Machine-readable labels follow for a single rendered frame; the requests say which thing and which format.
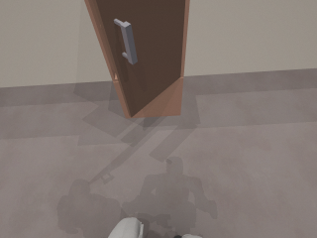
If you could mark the robot left thigh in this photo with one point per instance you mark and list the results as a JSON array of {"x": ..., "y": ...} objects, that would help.
[{"x": 128, "y": 228}]

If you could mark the cupboard door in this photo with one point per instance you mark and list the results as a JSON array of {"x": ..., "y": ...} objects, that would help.
[{"x": 157, "y": 27}]

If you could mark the handle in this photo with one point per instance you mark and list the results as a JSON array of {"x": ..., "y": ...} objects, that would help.
[{"x": 129, "y": 42}]

